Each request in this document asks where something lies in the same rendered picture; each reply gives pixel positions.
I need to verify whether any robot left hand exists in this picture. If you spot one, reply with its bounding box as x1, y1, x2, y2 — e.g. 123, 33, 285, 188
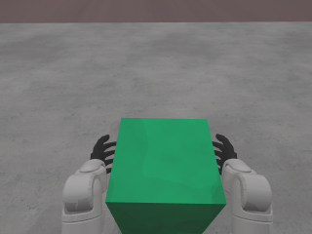
90, 135, 117, 174

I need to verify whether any robot right forearm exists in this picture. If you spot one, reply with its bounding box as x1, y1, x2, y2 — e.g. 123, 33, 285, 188
221, 158, 274, 234

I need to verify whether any carton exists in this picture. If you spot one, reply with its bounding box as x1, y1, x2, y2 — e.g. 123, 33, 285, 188
105, 118, 226, 234

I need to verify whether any robot right hand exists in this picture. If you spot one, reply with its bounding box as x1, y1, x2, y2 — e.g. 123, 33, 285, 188
212, 134, 237, 176

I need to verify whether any robot left forearm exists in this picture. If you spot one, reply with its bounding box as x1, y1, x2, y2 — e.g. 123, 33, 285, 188
61, 159, 108, 234

